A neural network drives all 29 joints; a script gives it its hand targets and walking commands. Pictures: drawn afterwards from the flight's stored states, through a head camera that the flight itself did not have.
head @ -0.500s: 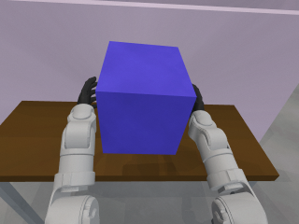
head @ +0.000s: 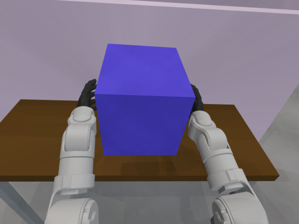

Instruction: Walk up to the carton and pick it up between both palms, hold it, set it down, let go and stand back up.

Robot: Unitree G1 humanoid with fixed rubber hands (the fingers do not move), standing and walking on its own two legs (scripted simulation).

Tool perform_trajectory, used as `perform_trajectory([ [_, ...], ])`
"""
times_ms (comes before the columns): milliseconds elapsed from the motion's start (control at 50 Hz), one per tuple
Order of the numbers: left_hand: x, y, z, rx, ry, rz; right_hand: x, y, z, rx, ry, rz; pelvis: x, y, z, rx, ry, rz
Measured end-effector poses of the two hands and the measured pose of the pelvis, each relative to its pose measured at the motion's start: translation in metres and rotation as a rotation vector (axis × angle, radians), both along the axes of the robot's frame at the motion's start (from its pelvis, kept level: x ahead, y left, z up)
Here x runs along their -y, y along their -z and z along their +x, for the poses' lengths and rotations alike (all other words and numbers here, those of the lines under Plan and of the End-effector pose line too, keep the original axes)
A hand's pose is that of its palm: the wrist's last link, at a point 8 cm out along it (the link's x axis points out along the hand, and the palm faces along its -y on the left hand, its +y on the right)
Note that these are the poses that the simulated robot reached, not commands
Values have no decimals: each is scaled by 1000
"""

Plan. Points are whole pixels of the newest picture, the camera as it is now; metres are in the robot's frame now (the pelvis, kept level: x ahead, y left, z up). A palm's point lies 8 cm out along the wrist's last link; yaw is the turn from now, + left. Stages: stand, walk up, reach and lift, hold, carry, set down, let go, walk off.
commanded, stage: hold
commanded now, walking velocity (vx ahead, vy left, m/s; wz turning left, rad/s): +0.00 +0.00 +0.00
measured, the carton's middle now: (141, 98) +0.40 +0.01 +0.18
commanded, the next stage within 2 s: none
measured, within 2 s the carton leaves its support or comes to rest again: neither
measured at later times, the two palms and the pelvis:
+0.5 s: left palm (85, 109) +0.35 +0.15 +0.18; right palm (194, 111) +0.35 -0.13 +0.17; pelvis +0.00 +0.00 +0.00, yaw +0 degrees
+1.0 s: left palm (83, 103) +0.36 +0.16 +0.20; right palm (194, 107) +0.35 -0.13 +0.19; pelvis -0.01 +0.00 +0.00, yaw +0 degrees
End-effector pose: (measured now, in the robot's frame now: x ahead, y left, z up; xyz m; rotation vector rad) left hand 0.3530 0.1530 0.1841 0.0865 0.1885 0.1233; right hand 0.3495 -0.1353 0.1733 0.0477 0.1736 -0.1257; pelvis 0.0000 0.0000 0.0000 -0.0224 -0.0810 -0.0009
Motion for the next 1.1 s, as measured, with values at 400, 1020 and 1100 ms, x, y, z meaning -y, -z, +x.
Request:
perform_trajectory([
  [400, -2, -2, 1, 4, -9, 0, -2, -2, 4, 4, -8, 4, 1, -1, -2, -22, 2, 1],
  [1020, -4, -14, 3, 9, -8, 0, -3, -12, 5, 10, -4, -6, 1, -1, -8, -15, 3, 4],
  [1100, -4, -7, 1, 12, -5, -10, -3, -10, 2, 12, -3, -20, 1, -1, -4, -4, -4, 2],
])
